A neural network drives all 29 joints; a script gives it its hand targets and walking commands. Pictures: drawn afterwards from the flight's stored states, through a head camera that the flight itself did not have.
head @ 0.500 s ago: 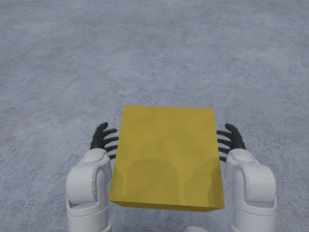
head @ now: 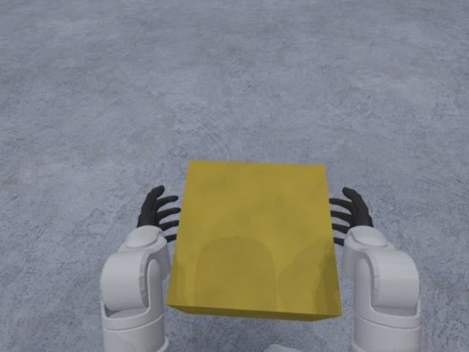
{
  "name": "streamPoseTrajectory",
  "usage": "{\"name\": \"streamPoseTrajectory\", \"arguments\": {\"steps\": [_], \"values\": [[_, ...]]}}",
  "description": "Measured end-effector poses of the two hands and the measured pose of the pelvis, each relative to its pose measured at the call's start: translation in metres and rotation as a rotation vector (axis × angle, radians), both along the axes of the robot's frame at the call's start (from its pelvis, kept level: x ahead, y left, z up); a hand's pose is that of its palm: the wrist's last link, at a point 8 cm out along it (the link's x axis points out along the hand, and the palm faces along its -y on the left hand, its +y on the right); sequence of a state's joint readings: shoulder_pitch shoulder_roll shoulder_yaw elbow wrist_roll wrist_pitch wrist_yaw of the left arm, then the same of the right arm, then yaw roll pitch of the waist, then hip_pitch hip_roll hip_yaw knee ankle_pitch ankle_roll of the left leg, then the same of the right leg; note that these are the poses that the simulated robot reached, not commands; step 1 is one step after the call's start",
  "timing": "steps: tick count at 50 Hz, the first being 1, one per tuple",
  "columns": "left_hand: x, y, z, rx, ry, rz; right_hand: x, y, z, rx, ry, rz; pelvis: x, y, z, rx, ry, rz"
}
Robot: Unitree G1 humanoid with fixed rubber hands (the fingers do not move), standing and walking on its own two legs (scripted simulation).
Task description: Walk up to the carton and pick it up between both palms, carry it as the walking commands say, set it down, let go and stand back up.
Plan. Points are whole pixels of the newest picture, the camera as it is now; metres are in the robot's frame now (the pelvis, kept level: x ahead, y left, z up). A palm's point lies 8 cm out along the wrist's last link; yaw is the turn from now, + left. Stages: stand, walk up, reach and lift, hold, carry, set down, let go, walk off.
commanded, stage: carry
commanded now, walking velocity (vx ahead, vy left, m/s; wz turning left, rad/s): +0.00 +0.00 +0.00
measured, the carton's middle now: (252, 243) +0.30 -0.01 +0.01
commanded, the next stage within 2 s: hold in 1.70 s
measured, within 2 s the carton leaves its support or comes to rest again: neither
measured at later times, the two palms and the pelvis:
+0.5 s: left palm (221, 258) +0.22 +0.04 +0.13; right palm (453, 279) +0.20 -0.27 +0.10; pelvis -0.05 -0.08 +0.01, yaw -3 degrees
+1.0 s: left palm (244, 320) +0.15 +0.01 +0.13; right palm out of the picture +0.13 -0.29 +0.11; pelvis -0.13 -0.12 +0.01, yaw -2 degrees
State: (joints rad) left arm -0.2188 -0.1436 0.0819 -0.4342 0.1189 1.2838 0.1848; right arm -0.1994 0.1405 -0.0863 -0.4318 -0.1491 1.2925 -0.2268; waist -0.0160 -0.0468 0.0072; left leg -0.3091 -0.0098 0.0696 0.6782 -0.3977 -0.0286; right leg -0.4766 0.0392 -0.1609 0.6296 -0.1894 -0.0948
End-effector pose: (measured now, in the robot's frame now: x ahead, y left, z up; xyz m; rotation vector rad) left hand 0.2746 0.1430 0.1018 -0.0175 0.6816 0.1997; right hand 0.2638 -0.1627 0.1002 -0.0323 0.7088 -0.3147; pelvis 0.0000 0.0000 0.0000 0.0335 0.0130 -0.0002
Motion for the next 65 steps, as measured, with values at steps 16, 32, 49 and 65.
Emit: {"name": "streamPoseTrajectory", "arguments": {"steps": [16,32,49,65], "values": [[-0.03,-0.075,0.026,0.075,-0.047,-0.062,-0.046,-0.073,0.004,0.072,-0.044,-0.061,-0.031,-0.052,0.001,0.03,-0.006,-0.064],[-0.076,-0.127,0.024,0.045,-0.015,-0.068,-0.094,-0.126,0.015,0.037,-0.01,-0.064,-0.079,-0.108,0.01,0.011,0.013,-0.072],[-0.124,-0.136,0.033,0.092,-0.026,-0.047,-0.134,-0.134,0.012,0.081,-0.022,-0.043,-0.123,-0.121,0.012,-0.022,0.017,-0.034],[-0.144,-0.107,0.019,0.033,0.004,-0.025,-0.147,-0.106,0.017,0.008,0.012,-0.017,-0.138,-0.103,0.012,-0.041,0.01,-0.036]]}}
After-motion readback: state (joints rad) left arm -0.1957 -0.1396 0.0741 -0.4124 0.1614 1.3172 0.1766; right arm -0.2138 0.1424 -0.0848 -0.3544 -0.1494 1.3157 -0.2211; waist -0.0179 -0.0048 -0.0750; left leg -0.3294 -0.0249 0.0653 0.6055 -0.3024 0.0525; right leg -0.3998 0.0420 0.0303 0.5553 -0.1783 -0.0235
